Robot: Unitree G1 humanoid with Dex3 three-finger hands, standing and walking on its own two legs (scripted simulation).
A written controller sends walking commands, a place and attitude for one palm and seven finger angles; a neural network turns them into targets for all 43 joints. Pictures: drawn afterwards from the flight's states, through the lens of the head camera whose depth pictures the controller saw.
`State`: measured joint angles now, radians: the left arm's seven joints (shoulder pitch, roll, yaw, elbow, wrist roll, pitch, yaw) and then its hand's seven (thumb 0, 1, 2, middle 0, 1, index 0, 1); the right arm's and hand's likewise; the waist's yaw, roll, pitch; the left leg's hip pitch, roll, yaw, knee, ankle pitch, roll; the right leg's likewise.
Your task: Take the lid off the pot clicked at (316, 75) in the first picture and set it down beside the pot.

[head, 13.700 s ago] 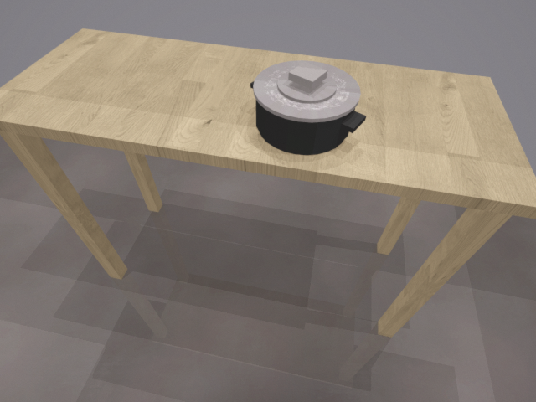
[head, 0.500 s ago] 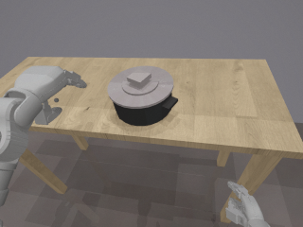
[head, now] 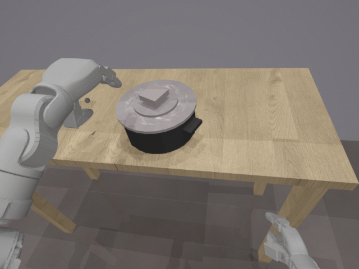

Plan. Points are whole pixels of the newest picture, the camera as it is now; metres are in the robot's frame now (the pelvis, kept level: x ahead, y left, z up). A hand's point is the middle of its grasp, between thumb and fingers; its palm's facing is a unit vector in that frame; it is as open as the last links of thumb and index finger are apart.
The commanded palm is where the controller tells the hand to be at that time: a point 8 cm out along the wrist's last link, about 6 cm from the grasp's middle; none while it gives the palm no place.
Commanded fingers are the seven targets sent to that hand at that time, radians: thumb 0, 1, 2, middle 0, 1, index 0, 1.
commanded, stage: move the open hand above the knob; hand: left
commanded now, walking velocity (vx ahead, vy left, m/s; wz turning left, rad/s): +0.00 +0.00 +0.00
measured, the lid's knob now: (154, 94) +0.49 +0.10 +0.15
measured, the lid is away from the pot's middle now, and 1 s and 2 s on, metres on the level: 0.00 0.00 0.00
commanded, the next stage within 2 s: none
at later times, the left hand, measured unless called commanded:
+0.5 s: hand (127, 107) +0.38 +0.13 +0.20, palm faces -0.11 +0.02 -0.99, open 10.0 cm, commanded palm +0.37 +0.16 +0.28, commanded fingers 0.00 -0.38 1.66 -0.87 -0.08 -0.87 -0.08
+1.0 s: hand (132, 65) +0.45 +0.13 +0.25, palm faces +0.00 -0.07 -1.00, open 10.0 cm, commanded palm +0.42 +0.12 +0.28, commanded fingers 0.00 -0.38 1.66 -0.87 -0.08 -0.87 -0.08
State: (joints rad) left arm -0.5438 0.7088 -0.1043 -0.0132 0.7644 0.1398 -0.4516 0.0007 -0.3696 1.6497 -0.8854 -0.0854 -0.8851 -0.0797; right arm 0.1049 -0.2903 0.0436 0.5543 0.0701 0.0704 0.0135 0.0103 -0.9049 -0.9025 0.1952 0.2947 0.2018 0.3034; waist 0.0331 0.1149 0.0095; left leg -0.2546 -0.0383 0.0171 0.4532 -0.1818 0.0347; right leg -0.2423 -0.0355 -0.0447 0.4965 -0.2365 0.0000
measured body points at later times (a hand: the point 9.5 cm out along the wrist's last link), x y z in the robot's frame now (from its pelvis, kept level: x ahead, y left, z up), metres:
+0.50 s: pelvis +0.01 +0.00 +0.00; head +0.01 -0.05 +0.45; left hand +0.38 +0.13 +0.25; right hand +0.21 -0.23 -0.10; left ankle +0.04 +0.10 -0.74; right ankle +0.02 -0.12 -0.74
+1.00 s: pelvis +0.02 +0.00 +0.00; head +0.02 -0.05 +0.45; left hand +0.45 +0.13 +0.31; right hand +0.19 -0.24 -0.11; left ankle +0.04 +0.10 -0.74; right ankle +0.02 -0.12 -0.74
